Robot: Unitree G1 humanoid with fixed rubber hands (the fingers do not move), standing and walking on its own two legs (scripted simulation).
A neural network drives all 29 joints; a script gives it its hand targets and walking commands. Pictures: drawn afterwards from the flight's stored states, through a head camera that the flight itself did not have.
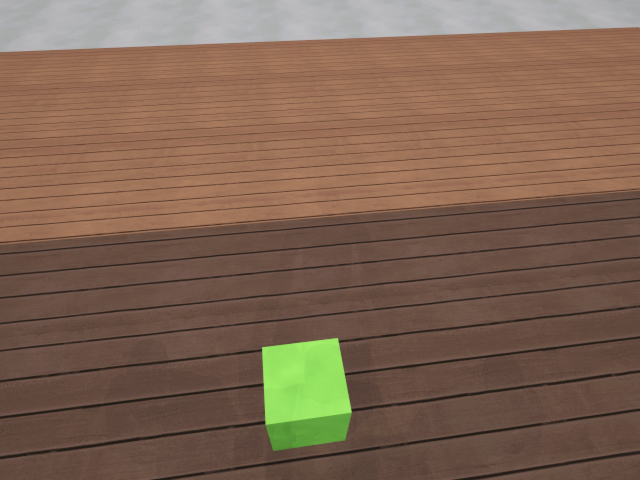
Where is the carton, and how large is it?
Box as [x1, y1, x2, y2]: [262, 338, 351, 450]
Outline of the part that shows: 337,338 262,347 265,422 273,450 343,440 345,438 351,411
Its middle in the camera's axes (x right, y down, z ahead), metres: -0.04 +0.45 +1.10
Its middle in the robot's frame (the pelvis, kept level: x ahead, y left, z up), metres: +0.45 +0.04 -0.65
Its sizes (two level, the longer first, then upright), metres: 0.210 0.200 0.250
